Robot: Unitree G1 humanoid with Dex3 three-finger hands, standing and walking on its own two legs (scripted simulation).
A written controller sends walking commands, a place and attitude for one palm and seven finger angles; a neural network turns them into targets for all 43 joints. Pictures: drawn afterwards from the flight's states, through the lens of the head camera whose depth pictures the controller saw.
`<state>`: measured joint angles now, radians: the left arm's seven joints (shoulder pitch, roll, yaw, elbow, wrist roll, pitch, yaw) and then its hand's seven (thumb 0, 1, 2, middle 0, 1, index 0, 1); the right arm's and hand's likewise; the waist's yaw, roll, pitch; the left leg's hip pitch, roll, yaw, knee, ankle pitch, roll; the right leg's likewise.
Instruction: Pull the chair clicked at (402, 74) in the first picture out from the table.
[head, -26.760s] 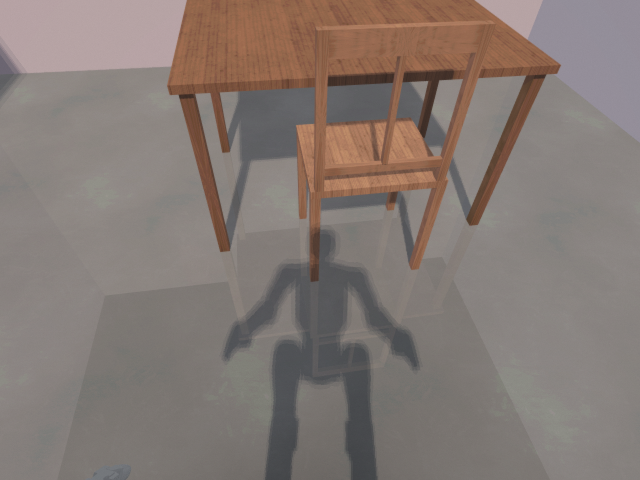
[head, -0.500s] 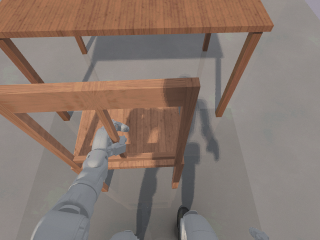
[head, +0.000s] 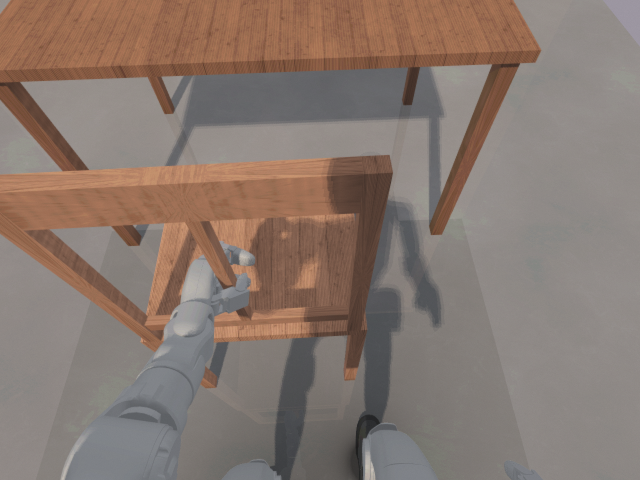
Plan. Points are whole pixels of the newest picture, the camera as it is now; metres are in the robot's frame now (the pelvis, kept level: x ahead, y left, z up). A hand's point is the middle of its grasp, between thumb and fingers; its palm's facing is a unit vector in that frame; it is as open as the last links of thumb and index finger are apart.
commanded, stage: step backward, pulling the chair out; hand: left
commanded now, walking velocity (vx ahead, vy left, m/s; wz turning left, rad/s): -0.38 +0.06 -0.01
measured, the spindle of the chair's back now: (226, 276) +0.39 +0.14 -0.04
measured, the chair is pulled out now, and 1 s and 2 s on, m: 0.30 0.30 0.33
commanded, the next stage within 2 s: none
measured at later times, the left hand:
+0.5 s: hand (242, 292) +0.37 +0.11 -0.06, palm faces -0.05 -0.98 -0.21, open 5.1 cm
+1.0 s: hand (241, 293) +0.36 +0.11 -0.06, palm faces -0.07 -0.98 -0.21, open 5.1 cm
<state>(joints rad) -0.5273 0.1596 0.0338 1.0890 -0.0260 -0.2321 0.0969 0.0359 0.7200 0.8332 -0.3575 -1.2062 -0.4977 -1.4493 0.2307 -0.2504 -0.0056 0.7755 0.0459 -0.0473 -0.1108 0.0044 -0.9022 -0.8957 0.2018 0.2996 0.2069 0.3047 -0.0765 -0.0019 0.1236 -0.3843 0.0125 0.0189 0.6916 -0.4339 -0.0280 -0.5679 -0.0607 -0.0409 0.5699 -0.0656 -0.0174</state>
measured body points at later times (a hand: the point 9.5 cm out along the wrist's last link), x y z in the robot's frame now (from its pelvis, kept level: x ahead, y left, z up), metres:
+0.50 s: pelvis +0.00 +0.00 +0.00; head +0.08 -0.01 +0.44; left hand +0.36 +0.17 -0.04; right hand +0.07 -0.27 -0.13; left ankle +0.00 +0.15 -0.72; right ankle +0.14 -0.11 -0.72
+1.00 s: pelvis +0.00 +0.01 +0.00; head +0.07 +0.00 +0.45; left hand +0.36 +0.17 -0.04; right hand +0.06 -0.26 -0.13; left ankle -0.01 +0.14 -0.72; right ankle +0.11 -0.11 -0.72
